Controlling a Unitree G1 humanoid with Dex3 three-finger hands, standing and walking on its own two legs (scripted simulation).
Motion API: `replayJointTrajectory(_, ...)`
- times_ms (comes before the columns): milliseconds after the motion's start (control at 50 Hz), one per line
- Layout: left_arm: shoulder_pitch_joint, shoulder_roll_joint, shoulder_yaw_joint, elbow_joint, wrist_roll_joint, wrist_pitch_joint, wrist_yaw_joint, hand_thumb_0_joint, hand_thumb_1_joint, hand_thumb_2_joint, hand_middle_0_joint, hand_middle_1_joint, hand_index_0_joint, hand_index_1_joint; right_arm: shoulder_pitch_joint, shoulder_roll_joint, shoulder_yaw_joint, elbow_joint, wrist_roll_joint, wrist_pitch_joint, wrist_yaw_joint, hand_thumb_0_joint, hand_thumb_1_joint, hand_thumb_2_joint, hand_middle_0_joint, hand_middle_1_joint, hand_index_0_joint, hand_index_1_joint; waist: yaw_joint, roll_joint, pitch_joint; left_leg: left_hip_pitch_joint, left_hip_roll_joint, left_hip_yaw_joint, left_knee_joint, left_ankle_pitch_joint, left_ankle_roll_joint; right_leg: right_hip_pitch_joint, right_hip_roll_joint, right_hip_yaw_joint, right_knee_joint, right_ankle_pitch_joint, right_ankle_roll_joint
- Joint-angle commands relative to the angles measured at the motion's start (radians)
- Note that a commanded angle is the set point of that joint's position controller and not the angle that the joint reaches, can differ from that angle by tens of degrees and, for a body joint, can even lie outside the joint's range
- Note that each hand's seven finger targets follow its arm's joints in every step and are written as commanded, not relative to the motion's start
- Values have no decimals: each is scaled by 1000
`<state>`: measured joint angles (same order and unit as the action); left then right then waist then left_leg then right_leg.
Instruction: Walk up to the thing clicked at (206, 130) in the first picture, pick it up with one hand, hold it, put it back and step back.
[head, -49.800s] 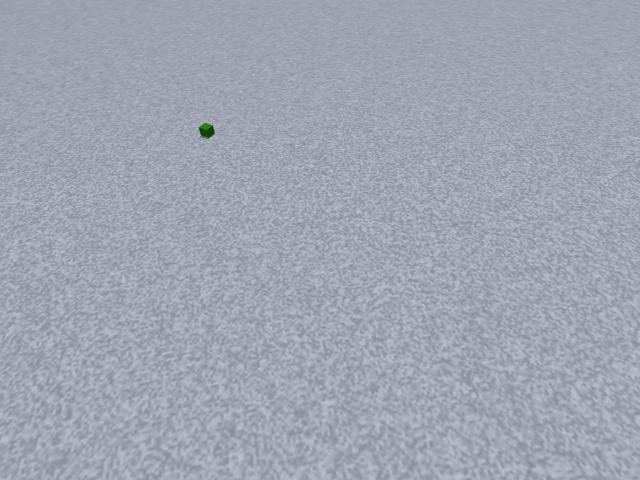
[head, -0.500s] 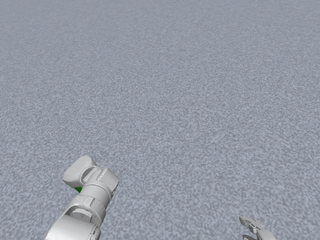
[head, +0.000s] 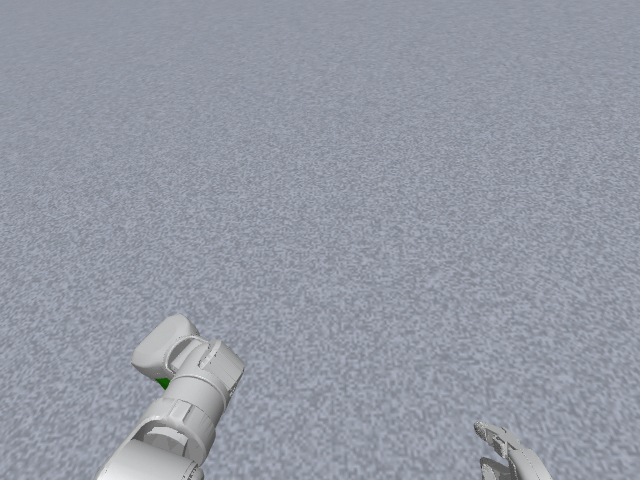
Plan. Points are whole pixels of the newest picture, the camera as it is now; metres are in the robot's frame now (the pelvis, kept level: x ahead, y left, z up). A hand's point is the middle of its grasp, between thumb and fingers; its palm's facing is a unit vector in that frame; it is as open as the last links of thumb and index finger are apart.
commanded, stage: hold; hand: left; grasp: from above
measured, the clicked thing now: (186, 377) +0.30 +0.23 -0.07
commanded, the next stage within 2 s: crouch in 0.02 s
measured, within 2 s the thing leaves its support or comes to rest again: neither
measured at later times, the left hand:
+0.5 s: hand (202, 395) +0.29 +0.21 -0.10, palm faces -0.36 -0.37 -0.86, open 6.7 cm
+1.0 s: hand (246, 414) +0.35 +0.21 -0.36, palm faces -0.18 -0.41 -0.90, open 6.4 cm
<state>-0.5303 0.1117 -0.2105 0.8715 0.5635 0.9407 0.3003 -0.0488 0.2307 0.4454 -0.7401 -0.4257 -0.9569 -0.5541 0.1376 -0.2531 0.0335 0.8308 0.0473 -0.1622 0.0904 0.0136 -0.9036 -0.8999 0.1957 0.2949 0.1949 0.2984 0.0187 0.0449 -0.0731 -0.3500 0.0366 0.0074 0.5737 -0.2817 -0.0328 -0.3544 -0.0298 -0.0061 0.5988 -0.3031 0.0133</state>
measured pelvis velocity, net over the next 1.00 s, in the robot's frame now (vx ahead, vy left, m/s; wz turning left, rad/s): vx -0.07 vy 0.00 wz -0.04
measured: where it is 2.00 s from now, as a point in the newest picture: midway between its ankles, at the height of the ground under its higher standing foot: outside the picture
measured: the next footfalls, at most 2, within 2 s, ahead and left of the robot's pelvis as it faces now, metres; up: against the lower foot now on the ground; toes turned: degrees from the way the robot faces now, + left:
none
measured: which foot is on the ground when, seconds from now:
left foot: down 0.00-1.00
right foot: down 0.00-1.00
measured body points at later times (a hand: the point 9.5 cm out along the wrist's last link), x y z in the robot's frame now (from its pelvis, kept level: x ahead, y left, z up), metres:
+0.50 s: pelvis -0.01 +0.00 -0.01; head +0.04 +0.00 +0.44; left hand +0.30 +0.23 -0.05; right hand +0.13 -0.24 -0.13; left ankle +0.01 +0.14 -0.73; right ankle +0.00 -0.13 -0.73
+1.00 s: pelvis -0.07 +0.00 -0.23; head +0.12 +0.01 +0.18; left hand +0.36 +0.23 -0.31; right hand -0.02 -0.25 -0.37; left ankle +0.01 +0.14 -0.73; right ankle +0.00 -0.13 -0.73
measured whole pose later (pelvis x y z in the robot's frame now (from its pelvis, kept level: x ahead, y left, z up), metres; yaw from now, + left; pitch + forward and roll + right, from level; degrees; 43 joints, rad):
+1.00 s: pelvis -0.07 +0.00 -0.23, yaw -3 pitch +34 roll -2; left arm -1.04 0.32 0.23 1.53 0.56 0.53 0.72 -0.08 0.30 0.32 -0.77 -0.37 -1.07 -0.47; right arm 0.11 -0.23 -0.02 0.92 -0.11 -0.20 0.17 0.01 -0.89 -0.89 0.20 0.29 0.20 0.30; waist -0.18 0.03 -0.19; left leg -1.71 0.07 -0.06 1.71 -0.60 -0.04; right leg -1.69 0.01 -0.01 1.68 -0.58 0.02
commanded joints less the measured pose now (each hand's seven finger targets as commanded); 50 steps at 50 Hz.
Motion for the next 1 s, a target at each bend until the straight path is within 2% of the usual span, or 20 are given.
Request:
replayJointTrajectory(0,-438,161,11,-208,63,-12,41,0,559,620,-999,-503,-952,-552,-116,-115,-33,-132,5,-45,-7,0,-902,-904,199,300,199,300,-5,-54,-269,100,-52,34,-60,216,38,112,44,-13,-85,234,-16)
replayJointTrajectory(80,-401,144,-2,-177,81,0,43,0,532,596,-974,-497,-929,-543,-121,-111,-27,-131,6,-48,-10,0,-901,-903,199,300,199,300,-5,-86,-259,93,-50,29,-65,216,38,115,49,-20,-85,227,-15)
replayJointTrajectory(100,-368,129,-4,-143,80,2,43,0,612,579,-1003,-557,-996,-564,-119,-113,-29,-130,6,-47,-9,0,-894,-904,200,300,200,300,-3,-92,-238,84,-51,32,-65,205,38,112,48,-18,-89,216,-16)
replayJointTrajectory(120,-373,136,0,-151,78,1,45,0,620,606,-929,-577,-950,-558,-120,-113,-33,-129,4,-49,-10,0,-838,-883,201,300,202,300,5,-82,-246,82,-51,31,-68,205,35,109,50,-20,-88,207,-18)
replayJointTrajectory(160,-350,105,-8,-107,64,6,40,0,637,525,-965,-544,-992,-519,-108,-113,-32,-125,3,-50,-10,0,-856,-887,200,300,201,300,-6,-117,-209,65,-51,31,-67,190,41,94,48,-18,-97,199,-16)
replayJointTrajectory(180,-358,130,7,-122,59,1,43,0,652,534,-979,-540,-1003,-517,-110,-114,-37,-127,3,-53,-9,0,-855,-887,201,300,201,300,4,-101,-214,58,-54,35,-61,190,39,98,45,-14,-98,199,-15)
replayJointTrajectory(220,-357,98,2,-86,46,-8,42,0,660,552,-998,-526,-1016,-511,-101,-111,-38,-123,3,-55,-7,0,-855,-887,200,300,201,300,-14,-121,-214,59,-52,36,-51,198,41,90,41,-7,-95,222,-11)
replayJointTrajectory(300,-372,144,25,-19,68,-59,60,0,669,553,-1007,-532,-1026,-515,-64,-116,-46,-108,-3,-61,-11,0,-859,-888,200,300,201,300,-18,-135,-204,22,-51,38,-36,174,40,72,38,-3,-86,201,-13)
replayJointTrajectory(420,-425,127,36,89,106,-173,110,0,722,520,-1048,-520,-1073,-497,22,-119,-69,-63,-13,-63,-10,0,-865,-889,200,300,201,300,-69,-97,-245,-29,-39,35,43,195,33,-25,42,3,-1,227,-20)
replayJointTrajectory(440,-430,155,55,116,115,-195,123,0,731,505,-1054,-521,-1081,-495,43,-124,-76,-59,-15,-64,-11,0,-867,-889,200,300,200,300,-66,-93,-261,-59,-37,36,74,206,32,-45,43,3,26,237,-21)
replayJointTrajectory(480,-453,149,70,153,127,-242,148,0,729,491,-1062,-510,-1089,-485,64,-126,-87,-49,-28,-66,-5,0,-873,-891,200,299,200,299,-86,-86,-293,-130,-30,33,153,203,28,-122,43,4,104,236,-22)
replayJointTrajectory(580,-494,160,135,300,175,-319,250,0,687,470,-1052,-504,-1077,-481,90,-134,-114,-46,-66,-58,16,0,-884,-894,199,299,200,299,-100,-37,-388,-373,-21,32,397,148,10,-369,51,-3,348,185,-36)
replayJointTrajectory(640,-557,158,181,371,150,-343,311,0,688,405,-1044,-493,-1080,-459,97,-138,-124,-40,-85,-58,31,0,-888,-895,199,299,200,299,-114,-1,-428,-498,-16,19,493,82,-1,-520,58,-16,454,116,-46)
replayJointTrajectory(680,-607,170,219,428,127,-351,351,0,686,477,-1055,-513,-1080,-490,103,-145,-129,-28,-98,-63,38,0,-888,-897,199,299,200,299,-121,16,-475,-572,-12,5,563,41,-3,-617,64,-29,525,72,-52)
replayJointTrajectory(740,-689,225,277,465,93,-370,407,0,711,472,-1089,-467,-1104,-454,86,-151,-123,-13,-115,-69,47,0,-888,-896,199,299,200,299,-132,53,-561,-675,-13,-8,661,-27,-5,-760,72,-42,628,2,-55)
replayJointTrajectory(820,-793,305,347,504,58,-392,471,0,715,472,-1103,-466,-1117,-454,80,-162,-114,7,-133,-62,58,0,-892,-898,199,299,199,299,-165,55,-694,-834,-14,-6,815,-34,4,-841,68,-46,764,24,-41)
replayJointTrajectory(880,-853,343,392,534,28,-414,482,0,657,513,-1073,-495,-1082,-488,96,-174,-113,41,-149,-62,66,0,-895,-899,199,299,200,299,-210,43,-725,-952,-12,-6,913,-115,10,-924,65,-49,832,-48,-26)
replayJointTrajectory(920,-922,387,416,513,18,-428,476,0,632,540,-1067,-500,-1071,-500,101,-177,-110,53,-156,-57,72,0,-896,-900,199,299,199,299,-221,59,-768,-998,-8,-2,974,-141,7,-948,62,-44,864,-85,-18)
replayJointTrajectory(940,-931,441,434,525,37,-430,474,0,626,578,-1071,-511,-1071,-515,108,-185,-112,64,-157,-57,73,0,-896,-900,199,299,200,299,-216,72,-784,-1023,-8,-1,1003,-155,7,-974,62,-43,881,-108,-17)
replayJointTrajectory(980,-932,481,437,523,65,-433,458,0,641,600,-1076,-537,-1078,-539,120,-191,-119,69,-160,-54,80,0,-897,-900,199,299,200,299,-226,97,-804,-1061,-10,0,1051,-172,8,-1007,63,-40,911,-145,-15)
